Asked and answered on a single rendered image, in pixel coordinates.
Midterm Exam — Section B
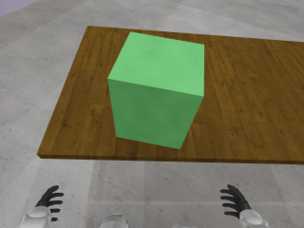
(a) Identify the table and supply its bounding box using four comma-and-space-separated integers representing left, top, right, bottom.
37, 26, 304, 165

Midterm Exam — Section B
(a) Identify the robot right forearm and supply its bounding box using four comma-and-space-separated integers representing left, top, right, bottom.
239, 209, 269, 228

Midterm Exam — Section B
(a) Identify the left robot thigh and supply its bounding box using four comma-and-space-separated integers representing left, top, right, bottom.
100, 214, 128, 228

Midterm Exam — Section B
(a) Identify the robot left forearm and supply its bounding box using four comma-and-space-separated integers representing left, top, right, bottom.
16, 206, 52, 228

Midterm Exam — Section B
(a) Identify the right robot hand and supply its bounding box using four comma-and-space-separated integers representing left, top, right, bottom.
220, 184, 252, 219

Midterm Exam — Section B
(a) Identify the carton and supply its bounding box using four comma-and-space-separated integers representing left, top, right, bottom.
107, 31, 204, 149

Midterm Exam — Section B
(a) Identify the left robot hand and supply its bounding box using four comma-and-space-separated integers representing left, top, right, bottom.
35, 185, 64, 221

